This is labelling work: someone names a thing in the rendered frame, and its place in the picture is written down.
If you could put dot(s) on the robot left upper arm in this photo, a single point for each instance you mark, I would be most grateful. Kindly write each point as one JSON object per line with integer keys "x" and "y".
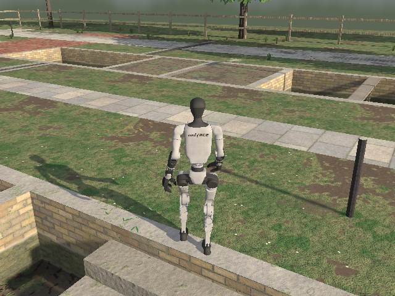
{"x": 176, "y": 141}

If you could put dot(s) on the robot right upper arm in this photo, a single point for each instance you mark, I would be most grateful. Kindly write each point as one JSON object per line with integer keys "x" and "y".
{"x": 218, "y": 138}

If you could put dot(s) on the right robot hand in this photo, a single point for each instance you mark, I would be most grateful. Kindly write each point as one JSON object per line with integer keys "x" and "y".
{"x": 213, "y": 164}

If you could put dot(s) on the robot right foot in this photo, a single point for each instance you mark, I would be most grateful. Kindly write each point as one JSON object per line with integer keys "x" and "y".
{"x": 206, "y": 249}

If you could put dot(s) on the right robot forearm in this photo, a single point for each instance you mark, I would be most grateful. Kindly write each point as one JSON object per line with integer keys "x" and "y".
{"x": 219, "y": 160}

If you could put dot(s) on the left robot hand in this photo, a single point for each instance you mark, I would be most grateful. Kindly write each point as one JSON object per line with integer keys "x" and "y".
{"x": 166, "y": 184}

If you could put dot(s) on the left robot forearm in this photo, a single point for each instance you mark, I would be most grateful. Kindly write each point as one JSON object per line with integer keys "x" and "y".
{"x": 170, "y": 167}

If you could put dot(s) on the robot right shin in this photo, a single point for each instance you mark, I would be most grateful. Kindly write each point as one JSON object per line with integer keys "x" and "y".
{"x": 208, "y": 224}

